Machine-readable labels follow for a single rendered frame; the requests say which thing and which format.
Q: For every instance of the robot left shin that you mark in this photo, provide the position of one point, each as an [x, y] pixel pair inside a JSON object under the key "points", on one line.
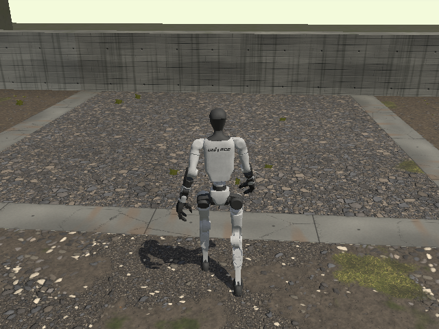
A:
{"points": [[204, 242]]}

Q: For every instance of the right robot thigh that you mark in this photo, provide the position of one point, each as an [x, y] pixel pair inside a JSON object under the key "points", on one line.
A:
{"points": [[236, 213]]}

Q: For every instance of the left robot upper arm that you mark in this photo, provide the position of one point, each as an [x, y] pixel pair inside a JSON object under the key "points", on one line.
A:
{"points": [[194, 157]]}

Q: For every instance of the robot left forearm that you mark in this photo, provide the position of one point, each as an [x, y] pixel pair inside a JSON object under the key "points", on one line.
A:
{"points": [[186, 187]]}

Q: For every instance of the robot right forearm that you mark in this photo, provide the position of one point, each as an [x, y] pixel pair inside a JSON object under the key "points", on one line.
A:
{"points": [[249, 176]]}

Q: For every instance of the left robot hand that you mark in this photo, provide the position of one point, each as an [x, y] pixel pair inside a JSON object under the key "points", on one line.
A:
{"points": [[179, 208]]}

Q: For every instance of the right robot hand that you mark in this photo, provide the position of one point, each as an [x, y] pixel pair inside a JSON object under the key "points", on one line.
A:
{"points": [[244, 184]]}

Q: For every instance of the right robot upper arm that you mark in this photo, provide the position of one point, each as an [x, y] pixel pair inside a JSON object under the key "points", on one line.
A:
{"points": [[243, 154]]}

